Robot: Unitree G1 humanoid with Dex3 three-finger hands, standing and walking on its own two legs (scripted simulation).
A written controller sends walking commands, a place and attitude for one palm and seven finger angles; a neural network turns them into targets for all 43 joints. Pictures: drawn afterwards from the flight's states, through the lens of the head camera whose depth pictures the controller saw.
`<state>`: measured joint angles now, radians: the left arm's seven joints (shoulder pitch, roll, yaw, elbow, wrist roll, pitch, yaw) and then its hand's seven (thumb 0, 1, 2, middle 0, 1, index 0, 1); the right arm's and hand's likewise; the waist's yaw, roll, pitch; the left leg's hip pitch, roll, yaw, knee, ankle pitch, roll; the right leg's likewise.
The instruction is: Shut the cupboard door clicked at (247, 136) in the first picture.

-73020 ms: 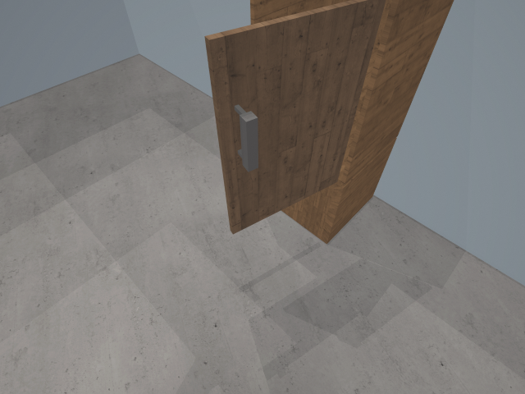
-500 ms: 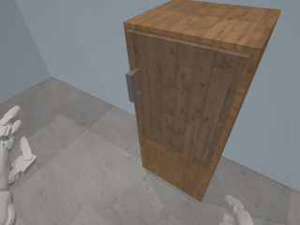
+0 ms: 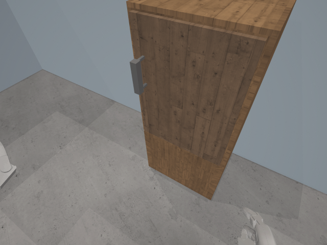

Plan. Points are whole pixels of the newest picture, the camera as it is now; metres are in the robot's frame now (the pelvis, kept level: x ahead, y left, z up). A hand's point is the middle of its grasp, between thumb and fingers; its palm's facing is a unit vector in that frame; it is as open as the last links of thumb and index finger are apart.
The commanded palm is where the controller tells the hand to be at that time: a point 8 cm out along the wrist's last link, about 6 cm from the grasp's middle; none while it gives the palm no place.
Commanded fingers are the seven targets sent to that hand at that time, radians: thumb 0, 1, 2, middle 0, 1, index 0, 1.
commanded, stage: step back with the hand held close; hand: left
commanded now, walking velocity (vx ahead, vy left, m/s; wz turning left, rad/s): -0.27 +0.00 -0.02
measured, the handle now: (140, 74) +0.69 +0.14 +0.05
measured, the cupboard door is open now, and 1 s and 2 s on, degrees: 0 0 0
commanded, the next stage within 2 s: stop stepping back and stand still in 0.48 s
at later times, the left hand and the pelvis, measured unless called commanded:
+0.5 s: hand out of the picture +0.05 +0.30 +0.17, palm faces +0.56 -0.72 -0.41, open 7.4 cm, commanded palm -0.02 +0.32 +0.19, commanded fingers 0.00 0.90 0.90 -0.20 -0.30 -0.20 -0.30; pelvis -0.14 +0.01 -0.01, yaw +4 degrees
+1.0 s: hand out of the picture -0.06 +0.26 +0.19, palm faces +0.47 -0.77 -0.43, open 7.4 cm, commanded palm -0.10 +0.29 +0.19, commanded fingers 0.00 0.90 0.90 -0.20 -0.30 -0.20 -0.30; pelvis -0.25 -0.01 +0.01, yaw -2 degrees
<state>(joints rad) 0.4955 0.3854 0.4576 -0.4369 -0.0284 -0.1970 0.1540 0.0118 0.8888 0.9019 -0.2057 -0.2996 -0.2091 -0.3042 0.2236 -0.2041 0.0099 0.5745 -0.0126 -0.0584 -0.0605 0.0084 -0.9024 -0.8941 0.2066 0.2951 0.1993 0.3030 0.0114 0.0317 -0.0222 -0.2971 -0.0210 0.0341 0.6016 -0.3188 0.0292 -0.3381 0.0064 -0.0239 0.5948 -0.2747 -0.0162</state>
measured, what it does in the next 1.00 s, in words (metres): walks backwards: left foot, then right foot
